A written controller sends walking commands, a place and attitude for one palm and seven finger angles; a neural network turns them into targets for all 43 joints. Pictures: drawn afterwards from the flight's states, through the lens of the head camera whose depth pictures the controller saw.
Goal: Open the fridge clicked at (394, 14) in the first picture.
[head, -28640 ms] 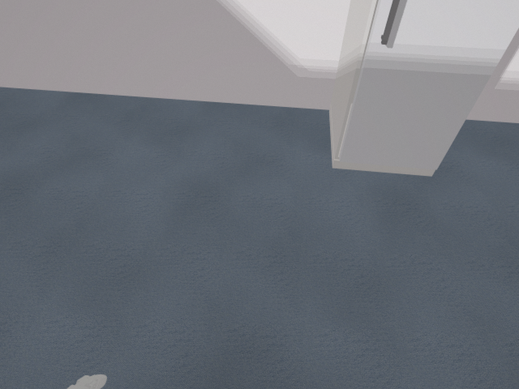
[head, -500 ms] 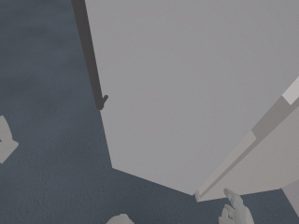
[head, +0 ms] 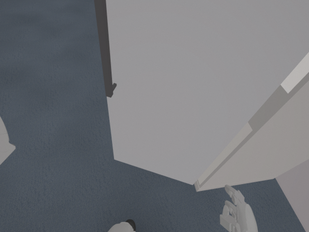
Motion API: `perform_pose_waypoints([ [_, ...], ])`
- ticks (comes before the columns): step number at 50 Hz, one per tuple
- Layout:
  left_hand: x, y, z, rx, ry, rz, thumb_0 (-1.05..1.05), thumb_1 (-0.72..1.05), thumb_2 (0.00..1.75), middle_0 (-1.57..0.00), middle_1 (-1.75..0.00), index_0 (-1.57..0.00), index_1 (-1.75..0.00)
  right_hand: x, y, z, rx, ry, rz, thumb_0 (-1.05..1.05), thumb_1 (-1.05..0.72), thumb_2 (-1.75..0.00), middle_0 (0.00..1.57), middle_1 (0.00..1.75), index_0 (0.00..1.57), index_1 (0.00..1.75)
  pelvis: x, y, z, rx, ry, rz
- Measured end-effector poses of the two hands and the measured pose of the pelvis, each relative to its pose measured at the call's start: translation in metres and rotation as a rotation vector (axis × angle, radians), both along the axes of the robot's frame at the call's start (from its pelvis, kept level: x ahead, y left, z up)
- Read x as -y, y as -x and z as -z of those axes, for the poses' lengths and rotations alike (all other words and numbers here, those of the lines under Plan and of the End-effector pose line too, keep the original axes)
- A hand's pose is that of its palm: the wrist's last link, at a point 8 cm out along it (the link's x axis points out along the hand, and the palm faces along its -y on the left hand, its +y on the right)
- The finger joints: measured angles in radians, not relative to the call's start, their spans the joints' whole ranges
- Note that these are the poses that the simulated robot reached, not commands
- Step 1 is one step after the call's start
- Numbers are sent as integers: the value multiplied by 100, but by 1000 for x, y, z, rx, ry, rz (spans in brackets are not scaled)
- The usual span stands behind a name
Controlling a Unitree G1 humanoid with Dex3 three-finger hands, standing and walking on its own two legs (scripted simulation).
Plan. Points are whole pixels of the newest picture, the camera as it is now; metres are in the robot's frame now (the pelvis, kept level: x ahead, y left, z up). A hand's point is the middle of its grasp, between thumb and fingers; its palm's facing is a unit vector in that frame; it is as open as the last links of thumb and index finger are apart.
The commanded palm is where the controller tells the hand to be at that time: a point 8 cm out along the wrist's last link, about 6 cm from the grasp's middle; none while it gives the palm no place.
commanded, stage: step back with the hand held close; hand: left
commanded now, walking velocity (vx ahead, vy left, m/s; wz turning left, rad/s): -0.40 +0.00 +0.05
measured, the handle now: (108, 46) +0.55 +0.19 +0.16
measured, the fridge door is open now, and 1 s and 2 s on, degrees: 64 64 64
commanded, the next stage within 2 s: stop stepping back and stand still in 0.08 s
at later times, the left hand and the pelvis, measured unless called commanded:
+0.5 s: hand out of the picture +0.10 +0.28 +0.17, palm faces +0.40 -0.81 -0.42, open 7.4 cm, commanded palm +0.03 +0.32 +0.18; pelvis -0.11 +0.02 +0.01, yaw +0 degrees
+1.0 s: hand out of the picture +0.07 +0.32 +0.18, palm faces +0.47 -0.74 -0.48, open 7.4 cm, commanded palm +0.01 +0.35 +0.18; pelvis -0.11 +0.05 -0.01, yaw +3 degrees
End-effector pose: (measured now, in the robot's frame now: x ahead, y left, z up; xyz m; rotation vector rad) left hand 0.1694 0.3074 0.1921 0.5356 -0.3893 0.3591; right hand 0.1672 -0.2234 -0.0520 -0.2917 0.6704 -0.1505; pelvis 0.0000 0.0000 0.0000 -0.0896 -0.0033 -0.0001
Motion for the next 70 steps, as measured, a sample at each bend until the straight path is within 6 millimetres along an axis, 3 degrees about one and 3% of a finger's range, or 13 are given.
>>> perform_pose_waypoints([
  [5, 7, 30, -6, -15, 25, 15, 1, 89, 90, -21, -30, -21, -31, -9, 25, 0, -13, -25, -26, 1, -90, -90, 21, 30, 21, 30, -1, 21, -5, -24, 10, 5],
  [11, 12, 63, -6, 7, 15, 43, 1, 89, 90, -21, -30, -21, -31, -5, 59, 16, -35, -35, 4, 1, -90, -90, 21, 30, 21, 30, -3, 53, 4, 9, -29, 29],
  [19, -15, 79, 19, 7, 97, -1, 1, 89, 90, -21, -30, -22, -31, -3, 110, 12, -13, 15, 76, 1, -90, -90, 21, 30, 21, 30, -22, 85, 11, 26, -69, 15],
  [24, -15, 105, 9, -72, 59, -9, 1, 89, 90, -21, -30, -21, -31, -14, 141, 3, -10, -29, 70, 1, -90, -90, 21, 30, 20, 30, -22, 103, -4, 27, -64, 2],
  [28, -14, 134, 1, -103, -12, -17, 1, 89, 90, -21, -30, -21, -31, -15, 156, 12, -54, -42, 37, 1, -90, -90, 21, 30, 21, 30, -22, 116, -4, 15, -69, -12],
  [33, -34, 153, 7, -62, 62, -107, 1, 89, 90, -21, -30, -22, -31, -11, 168, 19, -119, -11, 36, 1, -90, -90, 21, 30, 21, 30, -29, 122, -4, 19, -90, -9],
  [40, -52, 142, 30, -19, 161, -127, 1, 89, 90, -20, -30, -21, -31, -21, 156, 18, -39, 41, 43, 1, -90, -90, 21, 30, 20, 30, -49, 125, 10, 40, -85, -38],
  [45, -47, 138, 10, -44, 58, -81, 2, 89, 90, -20, -30, -21, -31, -49, 146, 14, -9, -48, 5, 1, -90, -90, 20, 30, 20, 30, -48, 122, 2, 36, -84, -52],
  [49, -44, 143, -4, -49, -51, -81, 1, 89, 90, -21, -30, -21, -31, -62, 135, 24, -30, -94, -45, 1, -90, -90, 21, 30, 20, 30, -44, 114, 5, 19, -75, -49],
  [54, -58, 133, 10, -81, 30, -139, 1, 89, 90, -21, -30, -21, -31, -64, 121, 34, -91, -84, -58, 1, -90, -90, 21, 30, 21, 30, -52, 101, 5, 14, -61, -47],
  [59, -64, 111, 26, -127, 100, -146, 1, 89, 90, -20, -30, -21, -31, -62, 103, 25, -80, -50, -35, 1, -90, -90, 21, 30, 21, 30, -59, 89, 0, 16, -88, -36],
  [64, -56, 93, 16, -126, 45, -86, 1, 89, 90, -21, -30, -21, -31, -62, 82, 13, -29, -51, -37, 1, -90, -90, 21, 30, 21, 30, -58, 82, -2, -2, -82, -39],
  [70, -52, 90, 5, -141, -16, -52, 1, 89, 90, -21, -30, -22, -31, -58, 68, 7, 2, -64, -15, 1, -90, -90, 21, 30, 20, 30, -57, 78, -3, -18, -77, -31],
])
